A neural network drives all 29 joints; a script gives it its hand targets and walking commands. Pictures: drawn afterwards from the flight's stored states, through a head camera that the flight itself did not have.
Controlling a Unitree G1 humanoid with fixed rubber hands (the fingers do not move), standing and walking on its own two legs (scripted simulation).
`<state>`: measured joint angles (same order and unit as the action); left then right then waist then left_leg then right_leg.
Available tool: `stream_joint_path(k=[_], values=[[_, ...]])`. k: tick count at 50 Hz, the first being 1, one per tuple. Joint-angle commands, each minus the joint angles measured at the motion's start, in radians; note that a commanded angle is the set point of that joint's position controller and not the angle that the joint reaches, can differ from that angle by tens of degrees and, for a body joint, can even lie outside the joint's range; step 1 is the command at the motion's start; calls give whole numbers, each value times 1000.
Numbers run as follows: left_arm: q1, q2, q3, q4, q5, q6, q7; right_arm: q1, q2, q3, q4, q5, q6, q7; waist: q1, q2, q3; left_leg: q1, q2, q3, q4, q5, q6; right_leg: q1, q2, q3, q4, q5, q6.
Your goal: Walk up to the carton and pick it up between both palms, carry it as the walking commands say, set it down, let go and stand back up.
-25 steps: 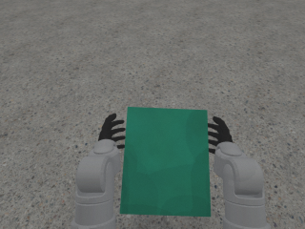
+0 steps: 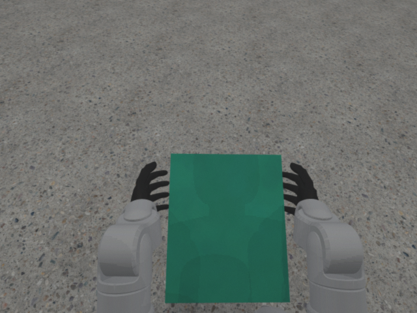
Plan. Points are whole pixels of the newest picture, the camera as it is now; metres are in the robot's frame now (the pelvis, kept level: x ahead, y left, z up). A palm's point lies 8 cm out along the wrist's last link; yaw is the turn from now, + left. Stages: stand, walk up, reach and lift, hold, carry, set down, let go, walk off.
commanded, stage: carry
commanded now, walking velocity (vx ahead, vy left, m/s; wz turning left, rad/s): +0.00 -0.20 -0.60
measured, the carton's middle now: (221, 221) +0.30 +0.01 -0.01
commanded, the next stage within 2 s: none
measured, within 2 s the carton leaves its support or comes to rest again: neither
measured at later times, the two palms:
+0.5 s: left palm (267, 238) +0.23 -0.05 +0.08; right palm out of the picture +0.19 -0.32 +0.09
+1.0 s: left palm (287, 263) +0.18 -0.07 +0.10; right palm out of the picture +0.14 -0.34 +0.10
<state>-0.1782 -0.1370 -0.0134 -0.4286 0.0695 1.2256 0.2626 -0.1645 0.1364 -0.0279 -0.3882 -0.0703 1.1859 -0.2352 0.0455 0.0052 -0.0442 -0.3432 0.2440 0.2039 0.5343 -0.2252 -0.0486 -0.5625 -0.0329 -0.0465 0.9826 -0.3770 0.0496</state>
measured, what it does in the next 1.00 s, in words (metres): steps to the right: right foot, then left foot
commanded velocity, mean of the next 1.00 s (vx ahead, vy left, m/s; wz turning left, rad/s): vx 0.00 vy -0.02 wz -0.06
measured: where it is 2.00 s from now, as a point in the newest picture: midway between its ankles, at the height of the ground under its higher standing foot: outside the picture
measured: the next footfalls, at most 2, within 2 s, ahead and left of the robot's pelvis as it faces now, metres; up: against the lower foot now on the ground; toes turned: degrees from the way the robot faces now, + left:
right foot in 0.12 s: +0.05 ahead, -0.23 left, +0.00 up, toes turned -11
left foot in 0.52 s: -0.02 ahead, -0.06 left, +0.00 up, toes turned -1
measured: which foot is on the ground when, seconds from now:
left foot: down 0.00-0.12, up 0.14-0.50, down 0.52-1.00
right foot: up 0.00-0.10, down 0.12-1.00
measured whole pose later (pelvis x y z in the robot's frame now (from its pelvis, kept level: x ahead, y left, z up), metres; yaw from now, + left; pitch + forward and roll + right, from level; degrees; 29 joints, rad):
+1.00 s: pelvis -0.10 -0.16 +0.00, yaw -8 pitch +2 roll +2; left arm -0.23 -0.15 0.04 -0.26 0.11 1.25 0.26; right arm -0.24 0.15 -0.04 -0.24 -0.08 1.24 -0.26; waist -0.02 -0.05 -0.13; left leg -0.32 0.01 0.14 0.50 -0.31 0.04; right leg -0.40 0.05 -0.07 0.34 -0.02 -0.02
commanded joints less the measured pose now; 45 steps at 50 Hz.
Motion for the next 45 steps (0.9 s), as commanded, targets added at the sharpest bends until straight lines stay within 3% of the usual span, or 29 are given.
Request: stream_joint_path(k=[1, 3, 4, 5, 6, 7, 8, 9, 11, 14, 16, 19, 24, 25, 26, 27, 28, 29, 30, 32, 35, 37, 40, 45], values=[[-348, -958, -551, -69, -334, -23, -225, -282, 921, 452, -122, 292, -16, 203, -63, 303, -294, 261, 164, -31, -55, 595, 64, 40, 22, -96, -206, -4, 13], [-327, -937, -523, -25, -322, -7, -226, -277, 908, 450, -95, 283, -4, 199, -65, 339, -303, 261, 194, -39, -21, 557, 44, 91, 29, -109, -324, 20, 4], [-320, -936, -510, -1, -318, -2, -229, -291, 909, 452, -84, 282, 0, 197, -55, 323, -309, 245, 193, -23, 20, 517, 22, 149, 39, -122, -432, 77, -5], [-307, -935, -495, 27, -316, 2, -232, -306, 915, 456, -75, 283, 3, 197, -46, 260, -318, 188, 161, -7, 102, 422, -7, 242, 58, -109, -517, 110, -19], [-306, -938, -477, 42, -310, 3, -238, -325, 918, 462, -66, 285, 5, 198, -34, 120, -307, 66, 113, 2, 207, 201, -34, 342, 30, -48, -631, 204, -30], [-306, -932, -454, 62, -301, 3, -243, -354, 926, 473, -64, 288, 10, 202, -44, -140, -289, -170, 22, 1, 372, -308, -68, 448, -167, 208, -651, 477, -61], [-309, -944, -445, 59, -287, -14, -246, -398, 959, 530, -76, 304, 14, 211, -41, -461, -322, -373, -87, 16, 560, -566, -98, 482, -340, 428, -608, 783, -187], [-307, -984, -444, 41, -310, -23, -250, -441, 1004, 552, -89, 336, 10, 218, -47, -371, -343, -387, -61, -105, 667, -538, -75, 523, -292, 337, -513, 886, -223], [-311, -1048, -433, 36, -293, -57, -255, -529, 1070, 611, -117, 390, -9, 237, -46, -245, -360, -371, -91, -135, 715, -396, -49, 489, -228, 213, -503, 746, -193], [-384, -1066, -424, -67, -282, -97, -247, -525, 1126, 632, -129, 424, -28, 252, -36, -158, -394, -307, -111, -141, 660, -268, -39, 466, -201, 188, -536, 484, -199], [-368, -1053, -430, -77, -277, -100, -243, -477, 1112, 621, -115, 411, -29, 249, -31, -138, -406, -275, -132, -139, 575, -262, -28, 461, -226, 242, -580, 364, -215], [-337, -1045, -460, -42, -277, -87, -241, -431, 1074, 592, -107, 383, -27, 242, -29, -125, -401, -208, -161, -143, 425, -268, -1, 436, -260, 319, -630, 335, -224], [-339, -1020, -489, -25, -303, -61, -243, -371, 1037, 529, -51, 342, -11, 233, -34, -116, -397, 18, -218, -99, 48, -192, 51, 382, -213, 299, -654, 373, -172], [-339, -1012, -492, -16, -308, -55, -242, -361, 1036, 517, -32, 335, -9, 232, -41, -100, -405, 124, -201, -92, -84, -79, 58, 344, -191, 269, -649, 363, -142], [-338, -1004, -493, -5, -311, -50, -242, -365, 1035, 508, -21, 332, -6, 232, -39, -70, -411, 242, -154, -131, -144, -6, 68, 274, -159, 235, -645, 328, -106], [-351, -1001, -504, -22, -315, -46, -245, -353, 1030, 488, -4, 322, -7, 233, -43, 55, -379, 278, -56, -275, -188, -84, 112, 169, -78, 161, -610, 281, -36], [-403, -1009, -522, -47, -327, -45, -250, -350, 1032, 470, 9, 306, -11, 235, -45, 171, -322, 198, 27, -375, -228, -104, 146, 149, -34, 111, -543, 218, -35], [-438, -1012, -527, -53, -332, -43, -251, -368, 1036, 469, 6, 301, -11, 236, -44, 166, -290, 138, 45, -369, -243, -107, 149, 162, -21, 101, -512, 200, -57], [-458, -1008, -528, -54, -336, -40, -254, -388, 1037, 470, 3, 295, -10, 234, -41, 120, -272, 85, 30, -327, -233, -133, 134, 201, -22, 99, -516, 217, -69], [-452, -990, -521, -36, -341, -28, -255, -390, 1020, 458, 11, 282, -2, 222, -40, 47, -270, -4, -50, -239, -191, -233, 92, 305, -38, 126, -586, 228, -83], [-430, -970, -489, 16, -330, -17, -251, -420, 1005, 461, 19, 292, 11, 212, -44, -75, -260, 15, -155, -164, -60, -238, 75, 258, -127, 262, -747, -35, -70], [-422, -971, -466, 33, -324, -16, -249, -443, 1012, 473, 18, 305, 18, 208, -49, -97, -258, 56, -178, -139, -30, -221, 87, 221, -138, 257, -805, -116, -55], [-421, -981, -443, 52, -315, -15, -245, -460, 1033, 482, 26, 321, 23, 207, -51, -107, -271, 92, -195, -122, -41, -199, 104, 216, -107, 193, -823, -88, -24], [-445, -1004, -440, 51, -305, -19, -240, -475, 1060, 481, 27, 339, 20, 214, -54, -55, -294, 99, -192, -134, -100, -246, 112, 239, -68, 132, -790, -18, 8]])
